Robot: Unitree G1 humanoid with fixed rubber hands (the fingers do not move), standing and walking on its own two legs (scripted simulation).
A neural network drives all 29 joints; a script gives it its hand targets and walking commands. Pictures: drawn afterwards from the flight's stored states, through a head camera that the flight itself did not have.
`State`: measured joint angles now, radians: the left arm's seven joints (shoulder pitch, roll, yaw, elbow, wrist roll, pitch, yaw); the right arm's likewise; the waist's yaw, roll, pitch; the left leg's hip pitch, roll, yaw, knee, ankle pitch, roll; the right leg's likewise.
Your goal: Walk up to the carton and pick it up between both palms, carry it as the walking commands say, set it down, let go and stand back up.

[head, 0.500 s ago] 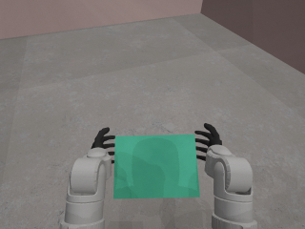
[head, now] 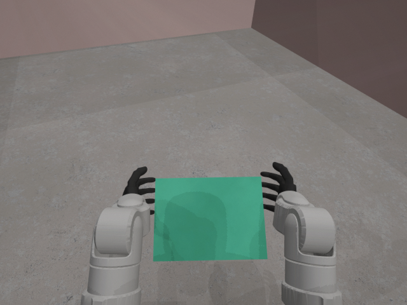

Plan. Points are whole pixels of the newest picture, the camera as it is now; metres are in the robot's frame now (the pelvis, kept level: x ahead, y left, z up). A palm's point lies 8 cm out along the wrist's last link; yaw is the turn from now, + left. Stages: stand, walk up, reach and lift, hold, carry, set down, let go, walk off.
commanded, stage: carry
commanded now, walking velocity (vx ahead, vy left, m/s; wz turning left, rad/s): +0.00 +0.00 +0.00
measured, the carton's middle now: (207, 217) +0.31 -0.01 +0.00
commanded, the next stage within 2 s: none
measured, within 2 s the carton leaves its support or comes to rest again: neither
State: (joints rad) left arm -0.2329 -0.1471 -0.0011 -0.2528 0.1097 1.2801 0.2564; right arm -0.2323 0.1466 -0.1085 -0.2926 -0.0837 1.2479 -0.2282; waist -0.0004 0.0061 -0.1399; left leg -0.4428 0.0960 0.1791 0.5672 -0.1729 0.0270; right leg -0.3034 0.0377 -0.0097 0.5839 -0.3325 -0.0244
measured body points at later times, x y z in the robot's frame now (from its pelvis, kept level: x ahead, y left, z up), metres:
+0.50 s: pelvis +0.00 +0.01 +0.00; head -0.01 +0.02 +0.45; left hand +0.29 +0.14 +0.09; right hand +0.29 -0.14 +0.10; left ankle +0.08 +0.11 -0.73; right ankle -0.02 -0.11 -0.73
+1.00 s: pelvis -0.01 +0.01 +0.00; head -0.02 +0.02 +0.45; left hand +0.28 +0.15 +0.09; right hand +0.28 -0.13 +0.10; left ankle +0.08 +0.11 -0.73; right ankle -0.02 -0.11 -0.73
